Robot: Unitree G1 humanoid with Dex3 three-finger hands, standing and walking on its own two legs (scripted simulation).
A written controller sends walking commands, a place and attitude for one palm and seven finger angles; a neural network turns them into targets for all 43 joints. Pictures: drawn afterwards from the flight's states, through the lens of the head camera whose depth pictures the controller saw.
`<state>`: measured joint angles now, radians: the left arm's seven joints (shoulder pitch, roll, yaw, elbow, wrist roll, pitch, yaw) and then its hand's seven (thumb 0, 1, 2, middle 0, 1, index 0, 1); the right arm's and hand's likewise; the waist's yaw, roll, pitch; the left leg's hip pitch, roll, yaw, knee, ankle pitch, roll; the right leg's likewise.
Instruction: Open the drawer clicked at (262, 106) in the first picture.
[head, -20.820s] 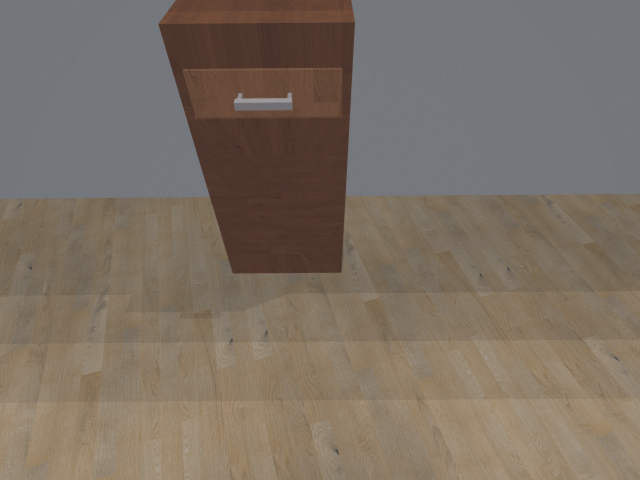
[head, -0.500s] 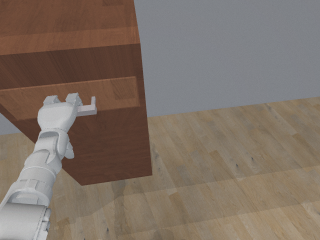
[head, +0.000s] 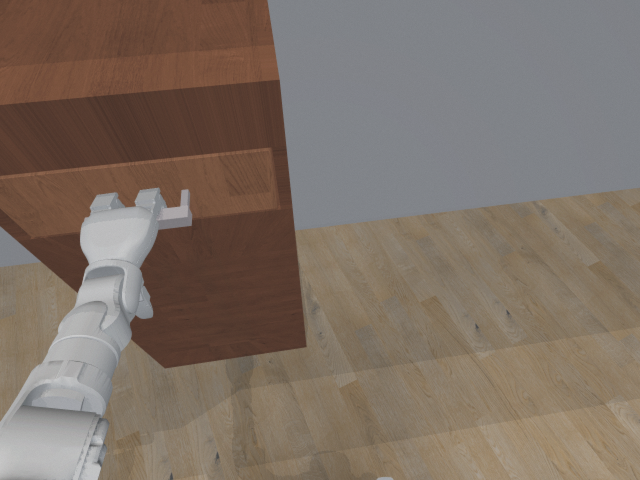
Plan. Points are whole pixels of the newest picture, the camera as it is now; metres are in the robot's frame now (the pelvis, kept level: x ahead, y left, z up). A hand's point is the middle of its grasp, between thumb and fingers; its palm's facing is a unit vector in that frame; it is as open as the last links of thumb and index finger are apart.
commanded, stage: lower the fingers behind the handle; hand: left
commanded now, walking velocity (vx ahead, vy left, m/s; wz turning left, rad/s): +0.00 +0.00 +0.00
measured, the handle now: (140, 211) +0.47 +0.27 +0.03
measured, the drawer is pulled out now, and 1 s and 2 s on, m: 0.00 0.00 0.13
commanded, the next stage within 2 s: close the thumb around the handle in 0.04 s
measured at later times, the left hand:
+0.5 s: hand (138, 254) +0.41 +0.27 +0.01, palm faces -0.04 -0.01 -1.00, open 10.3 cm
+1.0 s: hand (140, 251) +0.42 +0.27 +0.01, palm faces -0.05 -0.02 -1.00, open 5.7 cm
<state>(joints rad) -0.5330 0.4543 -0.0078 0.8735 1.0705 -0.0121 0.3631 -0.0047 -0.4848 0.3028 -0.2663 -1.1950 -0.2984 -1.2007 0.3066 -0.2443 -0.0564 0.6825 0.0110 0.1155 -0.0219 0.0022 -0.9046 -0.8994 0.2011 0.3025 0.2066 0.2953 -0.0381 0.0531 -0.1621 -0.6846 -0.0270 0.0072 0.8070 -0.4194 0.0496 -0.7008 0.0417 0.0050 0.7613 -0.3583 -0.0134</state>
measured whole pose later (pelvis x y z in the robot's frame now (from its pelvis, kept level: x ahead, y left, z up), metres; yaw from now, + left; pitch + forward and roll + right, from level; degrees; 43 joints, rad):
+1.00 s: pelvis +0.00 +0.00 +0.00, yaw +0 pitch +18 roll -1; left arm -0.55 0.47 0.01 0.90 1.07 -0.03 0.36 0.00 0.73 0.80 -0.35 -1.35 -0.37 -1.35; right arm 0.31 -0.25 -0.06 0.68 0.01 0.12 -0.03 0.00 -0.90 -0.90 0.20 0.30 0.21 0.30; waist -0.04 0.05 -0.17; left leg -0.69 -0.02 0.01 0.81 -0.42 0.05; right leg -0.71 0.05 0.01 0.77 -0.36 -0.02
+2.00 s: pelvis +0.00 -0.02 +0.01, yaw +0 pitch +10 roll +0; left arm 0.01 0.36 -0.06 0.34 1.04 0.10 0.36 0.02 0.72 0.81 -0.31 -1.35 -0.40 -1.35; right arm 0.17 -0.24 -0.03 0.64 0.00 0.08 -0.04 0.01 -0.90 -0.90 0.20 0.30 0.21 0.30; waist 0.03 0.06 -0.13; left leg -0.50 -0.03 0.01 0.73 -0.41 0.03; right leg -0.54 0.04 0.01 0.73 -0.37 -0.04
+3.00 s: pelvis +0.01 -0.02 +0.01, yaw -1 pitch +8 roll +1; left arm 0.51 0.34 -0.04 -0.08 1.04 0.06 0.41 0.03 0.72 0.76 -0.29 -1.34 -0.40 -1.33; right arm 0.12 -0.23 -0.01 0.60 -0.02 0.06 0.00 0.01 -0.90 -0.90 0.20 0.30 0.21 0.30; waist 0.06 0.04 -0.12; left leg -0.46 -0.02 0.04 0.76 -0.43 0.02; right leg -0.52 0.05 0.03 0.78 -0.39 -0.04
